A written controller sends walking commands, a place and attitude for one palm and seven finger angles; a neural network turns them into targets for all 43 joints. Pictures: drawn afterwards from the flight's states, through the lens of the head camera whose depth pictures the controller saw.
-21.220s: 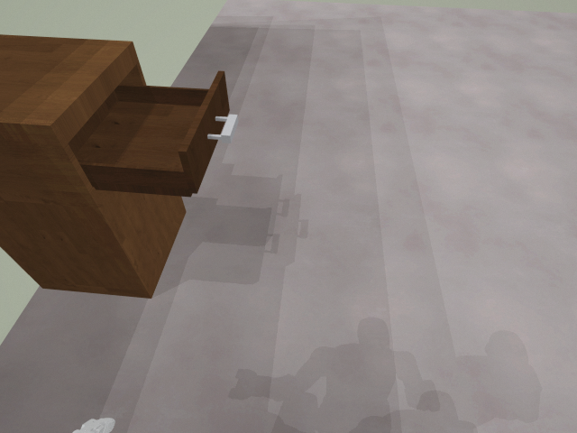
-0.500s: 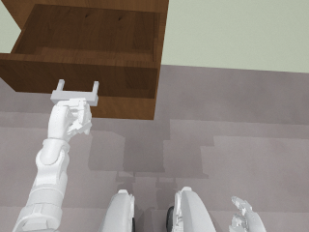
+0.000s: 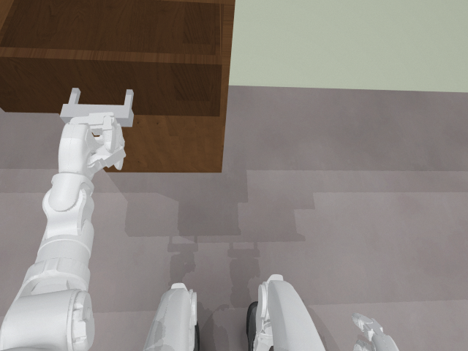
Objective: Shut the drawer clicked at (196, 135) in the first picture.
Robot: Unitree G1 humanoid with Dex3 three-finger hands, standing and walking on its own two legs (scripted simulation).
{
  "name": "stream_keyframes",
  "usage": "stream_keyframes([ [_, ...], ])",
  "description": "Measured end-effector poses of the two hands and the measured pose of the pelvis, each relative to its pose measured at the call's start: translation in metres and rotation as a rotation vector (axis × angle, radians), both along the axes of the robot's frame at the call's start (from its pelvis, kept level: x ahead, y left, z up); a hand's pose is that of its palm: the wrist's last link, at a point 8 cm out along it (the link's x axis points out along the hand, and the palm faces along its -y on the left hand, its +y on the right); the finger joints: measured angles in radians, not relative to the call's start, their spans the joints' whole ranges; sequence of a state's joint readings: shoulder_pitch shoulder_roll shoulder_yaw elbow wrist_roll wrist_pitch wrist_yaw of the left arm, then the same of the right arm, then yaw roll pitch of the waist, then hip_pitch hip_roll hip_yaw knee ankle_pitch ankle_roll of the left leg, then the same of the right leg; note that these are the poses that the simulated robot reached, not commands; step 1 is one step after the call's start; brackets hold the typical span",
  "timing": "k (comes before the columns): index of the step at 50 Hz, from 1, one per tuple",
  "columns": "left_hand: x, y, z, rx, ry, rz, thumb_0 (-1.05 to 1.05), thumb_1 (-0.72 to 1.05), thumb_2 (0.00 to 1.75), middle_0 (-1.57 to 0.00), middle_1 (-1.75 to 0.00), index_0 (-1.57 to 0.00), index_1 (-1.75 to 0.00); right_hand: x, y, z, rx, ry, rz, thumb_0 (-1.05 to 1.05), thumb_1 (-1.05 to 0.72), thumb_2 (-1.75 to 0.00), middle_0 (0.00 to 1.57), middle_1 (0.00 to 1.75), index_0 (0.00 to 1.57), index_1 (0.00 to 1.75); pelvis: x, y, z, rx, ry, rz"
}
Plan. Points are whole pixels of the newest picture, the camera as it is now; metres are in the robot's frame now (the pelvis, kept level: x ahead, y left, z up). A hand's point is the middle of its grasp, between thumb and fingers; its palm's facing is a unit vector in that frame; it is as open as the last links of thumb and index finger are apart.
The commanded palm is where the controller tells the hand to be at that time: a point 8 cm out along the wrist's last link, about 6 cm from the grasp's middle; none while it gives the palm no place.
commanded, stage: push the drawer shut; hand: left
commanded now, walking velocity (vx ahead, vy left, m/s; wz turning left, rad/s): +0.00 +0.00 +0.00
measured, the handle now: (100, 105) +0.52 +0.23 +0.02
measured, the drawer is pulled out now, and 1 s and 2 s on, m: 0.14 0.02 0.00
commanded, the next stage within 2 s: pull the fist back off the drawer in 1.42 s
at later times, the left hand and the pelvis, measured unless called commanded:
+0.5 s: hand (124, 113) +0.51 +0.19 +0.02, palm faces -0.03 -1.00 -0.04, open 3.2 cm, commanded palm +0.50 +0.22 +0.02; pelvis -0.01 +0.00 -0.01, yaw -1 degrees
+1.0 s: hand (126, 88) +0.56 +0.19 +0.02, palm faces -0.02 -1.00 -0.04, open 3.3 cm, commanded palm +0.57 +0.21 +0.02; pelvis -0.01 +0.01 -0.02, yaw -3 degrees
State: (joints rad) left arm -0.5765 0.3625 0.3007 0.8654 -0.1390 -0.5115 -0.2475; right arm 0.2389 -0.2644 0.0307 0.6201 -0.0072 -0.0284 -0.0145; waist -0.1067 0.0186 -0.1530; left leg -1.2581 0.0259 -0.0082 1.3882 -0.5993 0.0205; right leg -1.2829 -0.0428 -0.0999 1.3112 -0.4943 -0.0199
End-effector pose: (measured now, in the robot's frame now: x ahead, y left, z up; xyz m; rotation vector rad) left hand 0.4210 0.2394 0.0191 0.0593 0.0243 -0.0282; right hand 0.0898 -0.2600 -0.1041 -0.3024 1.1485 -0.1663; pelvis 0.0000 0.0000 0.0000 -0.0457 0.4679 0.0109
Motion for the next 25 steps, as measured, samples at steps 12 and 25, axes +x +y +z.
stream_keyframes([
  [12,0.032,0.002,-0.001,-0.005,-0.001,-0.001,0.02,0.77,0.90,-1.40,-1.60,-1.39,-1.60,-0.025,-0.004,-0.005,-0.016,0.074,-0.019,0.01,-0.91,-0.90,0.20,0.30,0.20,0.30,-0.004,0.000,-0.006,-0.007,0.023,-0.002],
  [25,0.068,0.002,-0.001,-0.015,0.001,0.000,0.03,0.77,0.90,-1.40,-1.60,-1.39,-1.60,-0.058,-0.001,-0.009,-0.025,0.165,-0.060,0.01,-0.91,-0.90,0.20,0.30,0.20,0.30,-0.007,0.004,-0.014,-0.021,0.056,-0.010],
])
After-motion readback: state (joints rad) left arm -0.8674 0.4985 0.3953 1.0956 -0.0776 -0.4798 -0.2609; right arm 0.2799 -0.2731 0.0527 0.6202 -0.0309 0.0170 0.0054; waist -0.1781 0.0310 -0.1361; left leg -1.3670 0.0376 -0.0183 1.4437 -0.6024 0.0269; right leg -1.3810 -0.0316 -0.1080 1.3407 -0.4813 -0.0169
